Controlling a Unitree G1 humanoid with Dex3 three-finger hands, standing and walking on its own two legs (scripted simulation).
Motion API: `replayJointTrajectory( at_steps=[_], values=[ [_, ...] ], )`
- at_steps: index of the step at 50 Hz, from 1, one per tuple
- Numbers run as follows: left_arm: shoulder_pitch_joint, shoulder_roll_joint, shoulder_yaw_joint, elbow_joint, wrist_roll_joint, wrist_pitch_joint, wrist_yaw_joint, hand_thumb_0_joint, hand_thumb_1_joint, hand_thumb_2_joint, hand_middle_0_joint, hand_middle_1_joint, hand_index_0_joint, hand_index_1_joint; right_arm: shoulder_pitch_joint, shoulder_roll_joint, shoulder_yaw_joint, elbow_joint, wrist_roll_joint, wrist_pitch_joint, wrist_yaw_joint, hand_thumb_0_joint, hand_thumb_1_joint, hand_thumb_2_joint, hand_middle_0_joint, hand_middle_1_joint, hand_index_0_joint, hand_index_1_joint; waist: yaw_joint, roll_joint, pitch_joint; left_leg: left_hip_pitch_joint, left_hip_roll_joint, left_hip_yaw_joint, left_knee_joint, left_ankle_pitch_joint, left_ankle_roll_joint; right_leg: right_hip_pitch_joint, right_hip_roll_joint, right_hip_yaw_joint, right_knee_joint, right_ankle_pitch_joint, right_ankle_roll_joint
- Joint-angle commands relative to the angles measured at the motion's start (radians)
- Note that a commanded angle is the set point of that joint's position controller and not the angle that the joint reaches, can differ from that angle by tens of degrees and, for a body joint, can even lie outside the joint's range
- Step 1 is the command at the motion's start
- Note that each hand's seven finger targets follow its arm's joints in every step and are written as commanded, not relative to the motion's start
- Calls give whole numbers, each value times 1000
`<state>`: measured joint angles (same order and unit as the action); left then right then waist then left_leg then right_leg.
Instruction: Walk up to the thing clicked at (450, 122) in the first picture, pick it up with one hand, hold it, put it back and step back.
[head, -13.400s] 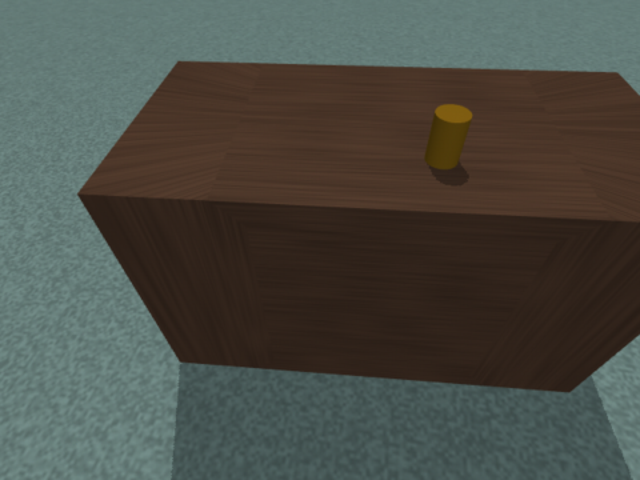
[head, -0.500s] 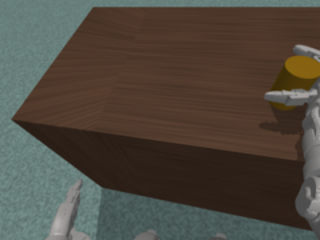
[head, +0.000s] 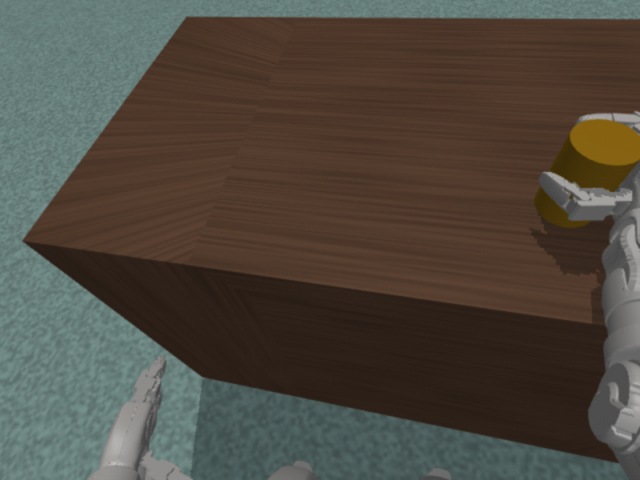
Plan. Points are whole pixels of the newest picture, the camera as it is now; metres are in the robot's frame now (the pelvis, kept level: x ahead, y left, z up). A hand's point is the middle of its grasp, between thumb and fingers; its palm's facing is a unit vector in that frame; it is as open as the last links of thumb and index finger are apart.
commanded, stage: settle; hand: right
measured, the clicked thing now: (583, 176) +0.50 -0.21 +0.09
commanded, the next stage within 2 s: lift in 0.82 s
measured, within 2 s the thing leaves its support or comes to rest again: leaves its support in 0.12 s
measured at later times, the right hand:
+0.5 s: hand (609, 141) +0.50 -0.22 +0.14, palm faces +0.21 +0.98 -0.01, open 9.9 cm
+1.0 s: hand (612, 121) +0.50 -0.21 +0.17, palm faces +0.20 +0.98 -0.01, open 9.9 cm
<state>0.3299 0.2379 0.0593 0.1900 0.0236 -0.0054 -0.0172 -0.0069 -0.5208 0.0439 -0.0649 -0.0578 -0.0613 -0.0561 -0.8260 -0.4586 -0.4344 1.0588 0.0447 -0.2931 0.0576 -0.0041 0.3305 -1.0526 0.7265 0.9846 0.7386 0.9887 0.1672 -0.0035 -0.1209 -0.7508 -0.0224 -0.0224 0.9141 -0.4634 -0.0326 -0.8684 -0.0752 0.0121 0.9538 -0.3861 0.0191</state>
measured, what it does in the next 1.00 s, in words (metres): stands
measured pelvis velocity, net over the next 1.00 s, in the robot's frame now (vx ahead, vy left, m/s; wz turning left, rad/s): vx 0.00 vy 0.01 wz -0.01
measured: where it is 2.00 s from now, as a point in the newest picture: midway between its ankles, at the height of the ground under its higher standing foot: outside the picture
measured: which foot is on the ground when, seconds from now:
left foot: down 0.00-1.00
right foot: down 0.00-1.00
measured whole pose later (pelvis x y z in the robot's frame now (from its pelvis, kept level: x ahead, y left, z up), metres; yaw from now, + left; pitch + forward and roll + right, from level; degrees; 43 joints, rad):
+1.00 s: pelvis +0.00 +0.01 +0.03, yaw -1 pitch +12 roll +1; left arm 0.29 0.23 0.03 0.36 0.00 -0.08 0.03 -0.01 -0.53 0.05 -0.06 -0.05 -0.05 -0.06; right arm -0.88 -0.45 -0.37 1.04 0.07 -0.16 0.05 0.00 0.39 -1.14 0.70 1.06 0.71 1.06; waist 0.13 -0.01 -0.09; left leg -0.54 -0.01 -0.03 0.73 -0.39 -0.03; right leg -0.65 -0.06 0.00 0.75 -0.30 0.02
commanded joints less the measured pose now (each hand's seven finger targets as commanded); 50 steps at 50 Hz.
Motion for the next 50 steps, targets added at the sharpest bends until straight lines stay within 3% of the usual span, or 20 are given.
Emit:
replayJointTrajectory(
  at_steps=[1, 4, 5, 7, 10, 12, 15, 18, 21, 22, 24, 26, 29, 32, 35, 38, 43, 46, 49, 50],
  values=[
    [-13, 171, 92, -199, -6, -57, 15, 0, -539, 50, -59, -60, -60, -59, -516, -281, -21, -317, 18, -61, 4, 0, -247, -1271, 1294, 1401, 1329, 1401, 1, -151, -526, 102, -28, 43, -126, 382, 26, 494, 32, 0, -90, 344, -35],
    [-1, 135, 69, -139, -10, -55, 15, 0, -542, 54, -57, -60, -58, -60, -523, -248, -2, -337, 28, -46, -6, 0, -188, -1256, 1297, 1397, 1336, 1398, -8, -166, -489, 100, -26, 40, -139, 381, 26, 495, 35, -6, -100, 329, -36],
    [5, 166, 97, -130, -8, -56, 21, 0, -537, 52, -57, -60, -58, -59, -525, -268, -11, -337, 27, -44, -10, 0, -176, -1245, 1294, 1390, 1334, 1391, 4, -160, -502, 107, -27, 40, -144, 394, 24, 508, 34, -5, -101, 341, -37],
    [-19, 160, 85, -154, -9, -60, 26, 0, -542, 56, -57, -59, -57, -59, -592, -296, -5, -419, 21, -44, -19, 0, -181, -1252, 1286, 1390, 1328, 1391, -8, -170, -558, 124, -28, 45, -146, 421, 26, 564, 32, -3, -104, 395, -35],
    [18, 125, 50, -64, -13, -52, 24, 0, -543, 56, -55, -59, -56, -59, -494, -218, 27, -277, 26, -8, -15, 0, -170, -1246, 1293, 1391, 1333, 1392, -9, -131, -414, 128, -26, 42, -170, 401, 25, 480, 39, -7, -131, 338, -37],
    [-81, 160, 80, -147, -17, -64, 35, 0, -541, 53, -55, -58, -57, -56, -595, -305, -5, -389, 20, -22, -25, 0, -157, -1271, 1283, 1405, 1328, 1406, -19, -138, -539, 163, -21, 37, -172, 423, 21, 550, 35, -10, -131, 362, -38],
    [22, 128, 60, -39, -19, -58, 29, 0, -538, 52, -55, -59, -56, -58, -475, -197, 42, -233, 31, 14, -6, 0, -171, -1303, 1288, 1430, 1335, 1431, -5, -110, -400, 147, -23, 42, -195, 420, 20, 512, 39, -13, -151, 350, -39],
    [-39, 154, 74, -73, -21, -68, 36, 0, -542, 51, -55, -56, -55, -56, -544, -278, 6, -289, 28, 14, -10, 0, -181, -1307, 1289, 1433, 1336, 1433, -15, -107, -488, 189, -20, 42, -191, 478, 16, 559, 38, -12, -150, 421, -39],
    [-38, 134, 60, -49, -25, -73, 32, 0, -537, 49, -53, -58, -55, -56, -530, -211, 39, -246, 37, 26, 3, 0, -192, -1322, 1293, 1444, 1340, 1445, -9, -95, -407, 156, -23, 48, -212, 403, 22, 544, 36, -8, -182, 358, -35],
    [-71, 153, 61, -70, -25, -80, 36, 0, -538, 49, -53, -58, -55, -56, -531, -239, 28, -248, 33, 28, -1, 0, -209, -1336, 1298, 1455, 1345, 1455, -22, -97, -404, 166, -24, 52, -218, 363, 28, 541, 35, -5, -200, 322, -31],
    [-64, 157, 69, -96, -23, -85, 41, 0, -537, 48, -53, -56, -54, -55, -592, -275, 15, -313, 33, 17, -4, 0, -219, -1357, 1291, 1467, 1339, 1467, -20, -111, -474, 194, -24, 52, -219, 382, 27, 579, 37, -6, -202, 341, -31],
    [23, 138, 59, -14, -24, -81, 38, 0, -533, 47, -51, -58, -54, -55, -528, -247, 28, -263, 38, 30, 1, 0, -225, -1367, 1299, 1478, 1347, 1479, -23, -113, -411, 189, -20, 45, -231, 401, 24, 572, 42, -16, -203, 353, -33],
    [-54, 131, 49, -55, -23, -97, 45, 0, -545, 55, -50, -55, -49, -57, -621, -262, 30, -355, 42, 21, -8, 0, -216, -1362, 1289, 1471, 1337, 1472, -27, -122, -478, 208, -19, 47, -226, 437, 25, 623, 38, -13, -201, 411, -30],
    [-22, 122, 37, -5, -23, -100, 43, 0, -540, 52, -50, -56, -50, -56, -560, -216, 49, -266, 40, 42, -6, 0, -240, -1378, 1281, 1476, 1328, 1477, -25, -131, -393, 172, -23, 51, -247, 382, 30, 604, 36, -8, -222, 375, -27],
    [-83, 116, 25, -35, -21, -112, 47, 0, -547, 53, -50, -54, -48, -55, -646, -276, 28, -347, 36, 24, -13, 0, -256, -1386, 1291, 1484, 1339, 1485, -38, -127, -463, 220, -19, 46, -251, 413, 27, 617, 38, -11, -223, 384, -28],
    [-31, 157, 61, -12, -23, -111, 50, 0, -542, 52, -50, -56, -49, -56, -536, -234, 44, -241, 39, 49, -3, 0, -251, -1407, 1289, 1501, 1338, 1501, -24, -87, -432, 237, -17, 42, -257, 455, 19, 617, 44, -19, -220, 402, -34],
    [-62, 105, 17, 8, -24, -117, 44, 0, -543, 51, -49, -53, -48, -54, -617, -263, 34, -305, 39, 46, -12, 0, -259, -1416, 1301, 1513, 1350, 1513, -41, -129, -416, 243, -12, 38, -272, 426, 22, 601, 47, -23, -241, 367, -33],
    [-59, 144, 47, -7, -25, -124, 53, 0, -545, 52, -48, -53, -46, -54, -607, -257, 40, -285, 42, 50, -6, 0, -276, -1412, 1298, 1506, 1345, 1507, -25, -89, -426, 253, -16, 41, -281, 404, 22, 605, 44, -21, -256, 335, -32],
    [-33, 99, 14, 43, -26, -121, 48, 0, -529, 43, -48, -61, -56, -52, -592, -250, 44, -304, 46, 55, -2, 0, -193, -1347, 1292, 1463, 1338, 1463, -51, -114, -409, 254, -15, 41, -282, 422, 22, 618, 47, -25, -259, 367, -29],
    [-63, 124, 37, 17, -29, -124, 50, 0, -529, 44, -46, -60, -54, -51, -575, -256, 39, -320, 54, 57, 2, 0, -200, -1329, 1287, 1448, 1329, 1448, -48, -97, -441, 276, -10, 36, -280, 457, 16, 624, 50, -29, -251, 388, -33]
  ],
)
